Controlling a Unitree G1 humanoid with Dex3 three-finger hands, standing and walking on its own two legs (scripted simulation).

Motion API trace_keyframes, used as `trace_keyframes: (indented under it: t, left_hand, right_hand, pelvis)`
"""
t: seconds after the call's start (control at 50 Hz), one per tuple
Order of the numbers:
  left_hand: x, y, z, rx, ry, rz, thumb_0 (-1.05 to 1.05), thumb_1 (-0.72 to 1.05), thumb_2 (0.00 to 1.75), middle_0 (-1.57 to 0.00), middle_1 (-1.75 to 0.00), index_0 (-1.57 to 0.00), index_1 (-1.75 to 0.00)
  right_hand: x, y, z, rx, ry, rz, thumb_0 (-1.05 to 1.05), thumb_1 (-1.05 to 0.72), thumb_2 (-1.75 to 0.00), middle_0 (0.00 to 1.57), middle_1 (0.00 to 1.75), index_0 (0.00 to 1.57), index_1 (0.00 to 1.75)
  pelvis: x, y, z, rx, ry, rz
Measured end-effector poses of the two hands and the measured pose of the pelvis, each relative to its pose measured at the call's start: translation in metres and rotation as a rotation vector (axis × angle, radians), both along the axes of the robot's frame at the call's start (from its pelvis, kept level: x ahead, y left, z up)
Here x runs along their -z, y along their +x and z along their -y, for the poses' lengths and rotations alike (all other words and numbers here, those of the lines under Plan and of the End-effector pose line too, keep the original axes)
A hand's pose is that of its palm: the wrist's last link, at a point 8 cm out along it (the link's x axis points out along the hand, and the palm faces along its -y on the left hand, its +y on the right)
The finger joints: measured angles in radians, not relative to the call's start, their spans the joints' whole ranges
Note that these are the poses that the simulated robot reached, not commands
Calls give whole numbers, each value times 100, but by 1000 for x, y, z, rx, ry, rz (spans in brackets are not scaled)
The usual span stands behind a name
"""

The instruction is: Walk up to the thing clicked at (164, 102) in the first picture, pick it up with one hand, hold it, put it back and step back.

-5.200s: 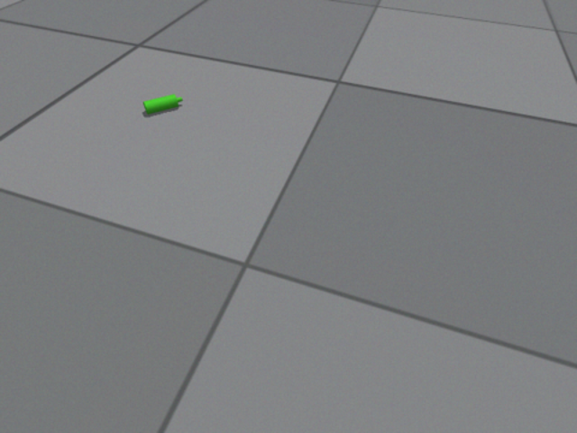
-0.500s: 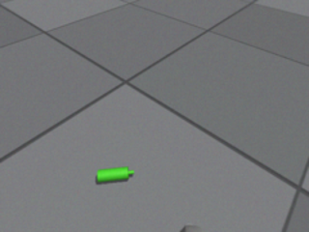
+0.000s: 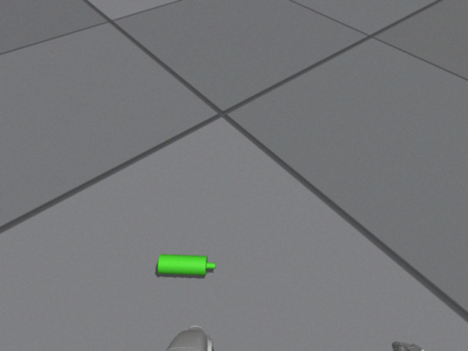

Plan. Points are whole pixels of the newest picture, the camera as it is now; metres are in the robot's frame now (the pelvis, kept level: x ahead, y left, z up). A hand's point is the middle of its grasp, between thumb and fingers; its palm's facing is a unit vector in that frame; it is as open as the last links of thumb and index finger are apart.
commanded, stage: walk up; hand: left
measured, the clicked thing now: (187, 264) +0.53 +0.20 -0.72
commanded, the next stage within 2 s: stand in 1.96 s
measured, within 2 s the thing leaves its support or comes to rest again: neither
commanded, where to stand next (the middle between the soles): +0.14 +0.03 m, yaw -2 degrees
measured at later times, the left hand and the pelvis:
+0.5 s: hand out of the picture +0.05 +0.31 -0.15, palm faces -0.05 -0.90 -0.43, open 7.4 cm; pelvis +0.03 +0.03 -0.01, yaw -2 degrees
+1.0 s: hand (98, 328) +0.19 +0.27 -0.15, palm faces -0.07 -0.95 -0.31, open 7.4 cm; pelvis +0.07 +0.03 +0.01, yaw -2 degrees
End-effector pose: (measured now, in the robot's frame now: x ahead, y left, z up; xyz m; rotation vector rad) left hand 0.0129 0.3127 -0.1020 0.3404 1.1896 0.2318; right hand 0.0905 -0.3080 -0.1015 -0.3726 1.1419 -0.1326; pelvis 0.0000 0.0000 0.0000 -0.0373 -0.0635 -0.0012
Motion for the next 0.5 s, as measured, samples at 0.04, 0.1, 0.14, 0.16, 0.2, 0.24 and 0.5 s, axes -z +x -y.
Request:
trace_keyframes:
  t: [0.04, 0.1, 0.14, 0.16, 0.2, 0.24, 0.5]
  left_hand:
    - [13, 9, -7, -2, -16, 0, 1, 90, 90, -21, -30, -20, -30]
    - [27, 26, -15, -7, -39, 3, 1, 90, 90, -21, -30, -20, -30]
    - [28, 36, -17, 10, -51, 4, 1, 90, 90, -21, -30, -20, -30]
    - [26, 40, -18, 20, -57, 6, 1, 90, 90, -21, -30, -20, -30]
    - [23, 48, -22, 33, -65, 11, 1, 90, 90, -21, -30, -20, -30]
    - [20, 52, -28, 40, -62, 10, 1, 90, 90, -21, -30, -20, -30]
    - [2, 39, -40, 15, 63, -94, 1, 90, 90, -20, -30, -20, -30]
  right_hand:
    - [0, 18, -8, -15, -19, 24, 0, -90, -89, 20, 30, 20, 30]
    - [-5, 37, -23, -29, -35, 76, 0, -90, -89, 20, 30, 20, 30]
    - [-11, 41, -30, -14, -31, 110, 0, -90, -89, 20, 30, 20, 30]
    - [-15, 41, -32, -4, -31, 119, 0, -90, -89, 20, 30, 20, 30]
    - [-22, 40, -36, 7, -33, 125, 0, -90, -89, 20, 30, 20, 30]
    - [-26, 37, -37, 13, -38, 124, 0, -90, -89, 20, 30, 20, 30]
    - [13, 10, -18, 95, -2, 12, 0, -90, -89, 20, 30, 20, 30]
  pelvis:
    - [7, 8, -8, -9, -4, -3]
    - [12, 12, -20, -13, 19, 11]
    - [9, 15, -26, -13, 1, 17]
    - [7, 16, -27, -11, -3, 18]
    - [2, 20, -30, -5, 0, 15]
    - [-1, 23, -32, -1, 4, 10]
    - [7, 32, -26, 35, 15, -10]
